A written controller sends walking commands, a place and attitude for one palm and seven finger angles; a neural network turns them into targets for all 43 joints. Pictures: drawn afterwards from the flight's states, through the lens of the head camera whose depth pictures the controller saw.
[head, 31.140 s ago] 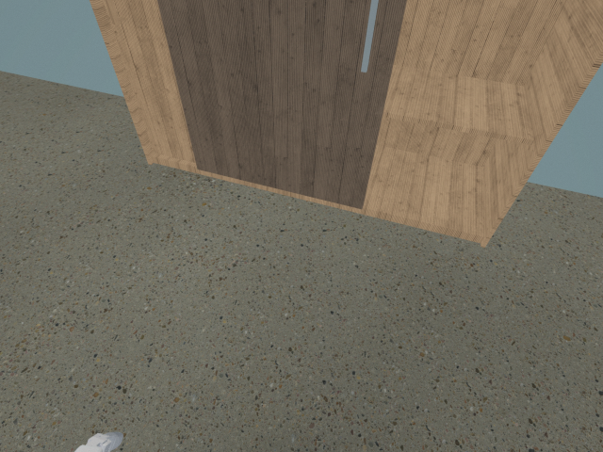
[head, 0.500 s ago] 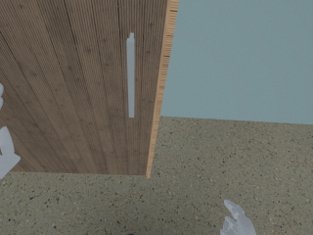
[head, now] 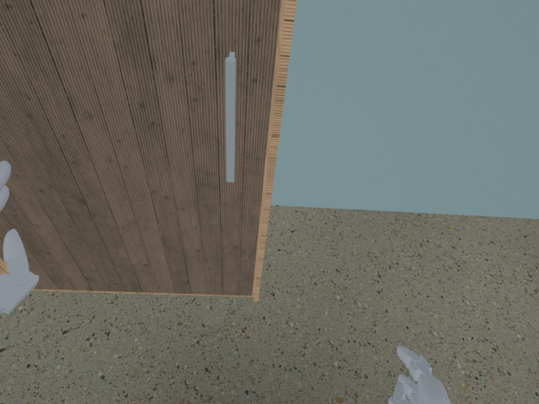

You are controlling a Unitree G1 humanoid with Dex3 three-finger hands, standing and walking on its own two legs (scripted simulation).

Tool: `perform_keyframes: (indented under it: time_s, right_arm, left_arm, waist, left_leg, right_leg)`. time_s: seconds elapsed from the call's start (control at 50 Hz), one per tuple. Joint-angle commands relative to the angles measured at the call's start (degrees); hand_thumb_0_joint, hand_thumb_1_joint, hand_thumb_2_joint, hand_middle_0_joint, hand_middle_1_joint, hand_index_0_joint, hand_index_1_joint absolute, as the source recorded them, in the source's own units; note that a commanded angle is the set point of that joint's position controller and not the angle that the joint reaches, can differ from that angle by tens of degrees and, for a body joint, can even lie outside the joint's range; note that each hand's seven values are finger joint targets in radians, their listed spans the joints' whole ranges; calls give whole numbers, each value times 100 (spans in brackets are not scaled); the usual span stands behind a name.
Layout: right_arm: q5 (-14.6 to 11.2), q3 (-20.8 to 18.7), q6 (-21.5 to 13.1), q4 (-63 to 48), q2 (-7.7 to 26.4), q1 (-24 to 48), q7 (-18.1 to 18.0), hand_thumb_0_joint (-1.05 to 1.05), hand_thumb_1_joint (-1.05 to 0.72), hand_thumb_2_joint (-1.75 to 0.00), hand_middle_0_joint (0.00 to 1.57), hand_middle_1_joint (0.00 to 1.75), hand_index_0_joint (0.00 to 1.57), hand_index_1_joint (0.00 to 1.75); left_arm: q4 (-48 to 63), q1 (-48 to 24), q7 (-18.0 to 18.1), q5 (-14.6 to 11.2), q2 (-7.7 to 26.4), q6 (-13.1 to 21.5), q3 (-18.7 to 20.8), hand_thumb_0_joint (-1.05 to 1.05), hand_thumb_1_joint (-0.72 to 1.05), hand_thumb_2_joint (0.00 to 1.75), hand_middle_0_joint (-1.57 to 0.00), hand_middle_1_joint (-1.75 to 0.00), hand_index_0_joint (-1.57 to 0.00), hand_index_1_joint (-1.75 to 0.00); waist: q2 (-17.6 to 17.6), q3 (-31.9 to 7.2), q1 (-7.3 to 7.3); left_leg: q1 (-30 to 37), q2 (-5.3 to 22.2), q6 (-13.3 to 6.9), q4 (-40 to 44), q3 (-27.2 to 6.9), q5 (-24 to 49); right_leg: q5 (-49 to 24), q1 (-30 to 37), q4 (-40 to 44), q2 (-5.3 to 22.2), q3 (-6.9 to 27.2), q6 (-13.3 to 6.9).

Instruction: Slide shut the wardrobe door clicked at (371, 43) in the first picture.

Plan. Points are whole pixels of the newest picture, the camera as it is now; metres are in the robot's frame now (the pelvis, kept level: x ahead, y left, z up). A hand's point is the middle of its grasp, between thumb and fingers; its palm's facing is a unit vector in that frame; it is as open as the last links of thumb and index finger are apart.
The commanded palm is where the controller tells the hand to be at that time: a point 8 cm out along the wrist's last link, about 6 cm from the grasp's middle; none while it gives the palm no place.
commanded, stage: stop stepping back and stand still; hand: left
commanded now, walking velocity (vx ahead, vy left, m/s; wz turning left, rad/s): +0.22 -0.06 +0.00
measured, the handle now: (231, 123) +0.64 +0.11 +0.09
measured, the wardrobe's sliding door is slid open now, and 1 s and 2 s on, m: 0.00 0.00 0.00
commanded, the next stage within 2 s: let the arm hang, fingers relaxed in 1.10 s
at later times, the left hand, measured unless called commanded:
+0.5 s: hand out of the picture +0.16 +0.27 +0.18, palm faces +0.48 -0.74 -0.47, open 7.4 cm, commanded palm +0.10 +0.30 +0.18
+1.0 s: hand (17, 285) +0.19 +0.27 +0.17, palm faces +0.42 -0.77 -0.47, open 7.4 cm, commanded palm +0.14 +0.31 +0.18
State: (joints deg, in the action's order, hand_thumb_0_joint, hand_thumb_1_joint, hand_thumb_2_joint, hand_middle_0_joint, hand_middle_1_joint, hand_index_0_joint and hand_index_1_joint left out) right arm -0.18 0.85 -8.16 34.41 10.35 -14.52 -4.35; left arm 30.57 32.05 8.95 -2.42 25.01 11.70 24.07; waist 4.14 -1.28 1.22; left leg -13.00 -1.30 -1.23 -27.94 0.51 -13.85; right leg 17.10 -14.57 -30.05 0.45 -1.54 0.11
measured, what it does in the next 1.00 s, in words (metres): stands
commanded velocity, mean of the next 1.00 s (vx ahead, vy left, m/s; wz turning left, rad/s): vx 0.05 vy -0.01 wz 0.00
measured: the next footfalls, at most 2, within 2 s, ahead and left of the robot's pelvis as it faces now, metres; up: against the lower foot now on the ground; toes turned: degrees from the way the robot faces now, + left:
none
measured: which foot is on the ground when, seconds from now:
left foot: down 0.00-1.00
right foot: down 0.00-1.00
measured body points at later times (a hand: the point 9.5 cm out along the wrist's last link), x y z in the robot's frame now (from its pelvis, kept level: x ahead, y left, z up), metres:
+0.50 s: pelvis -0.03 -0.01 -0.01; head -0.05 +0.01 +0.44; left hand +0.13 +0.30 +0.20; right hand +0.11 -0.22 -0.10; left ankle +0.00 +0.12 -0.73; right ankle -0.01 -0.11 -0.74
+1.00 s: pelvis +0.00 +0.01 +0.00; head +0.01 +0.02 +0.45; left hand +0.17 +0.31 +0.19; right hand +0.18 -0.21 -0.08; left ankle +0.02 +0.11 -0.74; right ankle +0.00 -0.11 -0.74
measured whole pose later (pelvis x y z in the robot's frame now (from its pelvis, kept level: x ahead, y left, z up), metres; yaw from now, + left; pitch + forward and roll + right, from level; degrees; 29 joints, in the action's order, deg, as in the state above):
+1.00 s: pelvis +0.00 +0.01 +0.00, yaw +1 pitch +0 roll -1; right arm -0.7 1.0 -6.3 34.8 10.6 -10.9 -3.4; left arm 27.3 32.2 7.7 -2.4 23.7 13.4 24.0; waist -0.2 0.7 0.0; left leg -15.4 1.2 -0.9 -29.3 2.2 -13.7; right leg 14.7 -11.1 -26.0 -1.3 -1.0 -0.5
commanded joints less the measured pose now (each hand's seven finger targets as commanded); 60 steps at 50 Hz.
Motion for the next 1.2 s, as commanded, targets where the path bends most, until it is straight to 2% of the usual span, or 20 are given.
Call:
perform_keyframes:
  time_s: [0.0, 0.06, 0.12, 0.18, 0.2, 0.24, 0.26, 0.3, 0.38, 0.42, 0.44, 0.46, 0.48, 0.5, 0.62, 0.68, 0.76, 0.88, 1.16, 1.18]
  right_arm:
    - [32, -391, -145, -680, 932, 690, 2, 0, -90, -90, 20, 30, 20, 30]
    - [-36, -506, 73, -680, 906, 682, -14, 0, -90, -90, 20, 30, 20, 30]
    - [22, -363, 33, -593, 809, 646, 18, 0, -90, -90, 20, 30, 20, 30]
    - [46, -286, 77, -557, 754, 639, -101, 0, -90, -90, 20, 30, 20, 30]
    - [60, -316, 50, -577, 877, 644, -142, 0, -90, -90, 20, 30, 20, 30]
    - [70, -330, -92, -759, 1003, 593, -135, 0, -90, -90, 20, 30, 20, 30]
    - [148, -382, -175, -742, 863, 652, -84, 0, -90, -90, 20, 30, 20, 30]
    - [63, -362, -261, -595, 821, 607, 70, 0, -90, -90, 20, 30, 20, 30]
    - [57, -273, -224, -510, 723, 558, 100, 0, -90, -90, 20, 30, 20, 30]
    - [67, -293, -111, -600, 769, 531, 64, 0, -90, -90, 20, 30, 20, 30]
    - [66, -310, -57, -601, 750, 480, 55, 0, -90, -90, 20, 30, 20, 30]
    - [22, -370, 19, -648, 739, 541, 69, 0, -90, -90, 20, 30, 20, 30]
    - [2, -412, 9, -685, 828, 626, 57, 0, -90, -90, 20, 30, 20, 30]
    - [86, -361, -28, -597, 799, 561, 56, 0, -90, -90, 20, 30, 20, 30]
    - [53, -272, -130, -484, 694, 683, -47, 0, -90, -90, 20, 30, 20, 30]
    - [48, -355, -230, -677, 932, 772, -66, 0, -90, -90, 20, 30, 20, 30]
    - [65, -288, -296, -623, 786, 704, -24, 0, -90, -90, 20, 30, 20, 30]
    - [-51, -379, -148, -721, 823, 600, 73, 0, -90, -90, 20, 30, 20, 30]
    - [-23, -293, -34, -817, 791, 833, -103, 0, -90, -90, 20, 30, 20, 30]
    - [-92, -569, -298, 494, 1913, 1046, 461, 0, -90, -90, 20, 30, 20, 30]
  left_arm:
    - [530, -342, 98, 55, 755, 360, 615, 0, 90, 90, -20, -30, -20, -30]
    - [176, -461, 31, 47, 697, 208, 505, 0, 90, 90, -20, -30, -20, -30]
    - [390, -1139, 47, 40, 763, 284, 494, 0, 90, 90, -20, -30, -20, -30]
    - [396, -1330, 73, 94, 581, 204, 161, 0, 90, 90, -20, -30, -20, -30]
    - [652, -1514, 78, 98, 577, 213, 112, 0, 90, 90, -20, -30, -20, -30]
    - [1479, -1892, 181, 148, 847, 391, 332, 0, 90, 90, -20, -30, -20, -30]
    - [1654, -1834, 160, 292, 1170, 451, 645, 0, 90, 90, -20, -30, -20, -30]
    - [1215, -1187, 104, 209, 977, 431, 630, 0, 90, 90, -20, -30, -20, -30]
    - [834, -376, 118, 166, 755, 354, 618, 0, 90, 90, -20, -30, -20, -30]
    - [552, -328, 100, 179, 733, 270, 617, 0, 90, 90, -20, -30, -20, -30]
    - [285, -173, 76, 176, 679, 239, 588, 0, 90, 90, -20, -30, -20, -30]
    - [249, -277, 42, 137, 790, 214, 634, 0, 90, 90, -20, -30, -20, -30]
    - [375, -619, 19, 61, 888, 218, 650, 0, 90, 90, -20, -30, -20, -30]
    - [506, -954, 40, 40, 1096, 344, 820, 0, 90, 90, -20, -30, -20, -30]
    - [894, -825, 69, 32, 776, 418, 576, 0, 90, 90, -20, -30, -20, -30]
    - [1446, -1009, 100, 101, 866, 558, 569, 0, 90, 90, -20, -30, -20, -30]
    - [1182, -757, 69, 163, 904, 539, 718, 0, 90, 90, -20, -30, -20, -30]
    - [575, -7, 17, -16, 699, 471, 711, 0, 90, 90, -20, -30, -20, -30]
    - [872, -540, 57, -15, 822, 381, 581, 0, 90, 90, -20, -30, -20, -30]
    - [-3740, -658, -791, 419, -146, -471, -1824, 0, 90, 90, -20, -30, -20, -30]
  waist:
    - [-1018, 116, -69]
    - [939, 369, -115]
    - [408, -39, -12]
    - [-150, 166, 76]
    - [-766, 308, 110]
    - [-2854, 425, 126]
    - [-1870, 176, -68]
    - [-1286, 313, -92]
    - [-1838, 159, -135]
    - [-1311, -12, -178]
    - [-587, -5, -177]
    - [651, 1, -144]
    - [858, 215, -147]
    - [457, 93, -56]
    - [-213, -162, -37]
    - [-1840, -203, -188]
    - [-1889, 152, -178]
    - [-409, -591, -82]
    - [-815, -427, -171]
    - [-738, -6, 118]
  left_leg:
    - [-1479, 770, -276, 918, -715, -2264]
    - [-1522, 17, -38, -2374, 77, -1405]
    - [-1400, 441, -91, -2463, -202, -1018]
    - [608, 264, -127, -703, 169, -1104]
    - [665, 350, -188, 22, -216, -1673]
    - [-83, 2180, -1083, 2280, -3536, -3757]
    - [-687, 2011, -1277, 2146, -2766, -2421]
    - [-814, 1852, -1119, 1907, -2475, -2522]
    - [-1157, 1384, -625, 1465, -1042, -1942]
    - [-1683, 1022, -344, 723, -611, -2104]
    - [-1859, 620, -219, -336, -209, -1736]
    - [-2195, 181, -57, -1861, 107, -1393]
    - [-2235, 145, 7, -2895, 23, -1231]
    - [-2173, 288, 87, -3152, -19, -981]
    - [199, 262, -33, 25, 187, 61]
    - [379, 1474, -469, 1045, -1667, 620]
    - [-304, 1338, -430, 1223, -1271, 432]
    - [-21, 626, 5, 20, -241, 1307]
    - [257, 643, -58, 522, -332, 1287]
    - [-157, 743, -96, -495, -370, 2367]
  right_leg:
    - [787, 958, 688, 67, 161, -237]
    - [3204, -431, 2146, 1504, 2705, -1172]
    - [1180, -100, 1506, 1636, 2009, -1227]
    - [2934, -2018, 1139, 936, 889, -674]
    - [2765, -2164, 347, 560, 616, -541]
    - [1555, -2216, -2912, -452, -52, -63]
    - [988, -1587, -3882, -315, 292, -83]
    - [765, -1589, -3510, 1, 393, -41]
    - [754, 65, -802, -91, -260, -79]
    - [640, 1195, 367, -157, -282, -152]
    - [728, 1260, 932, 225, 350, -341]
    - [1369, 993, 1725, 1211, 2189, -789]
    - [652, 544, 2035, 1907, 2995, -1103]
    - [-660, 639, 1760, 1943, 2466, -1162]
    - [-40, -284, 782, 921, 775, -603]
    - [80, -478, -525, 25, 153, -20]
    - [69, 179, -106, 11, 58, -4]
    - [-2127, 786, 712, 499, 786, -231]
    - [-1600, 600, 794, 300, 507, -99]
    - [-2522, -110, -140, 709, 154, -166]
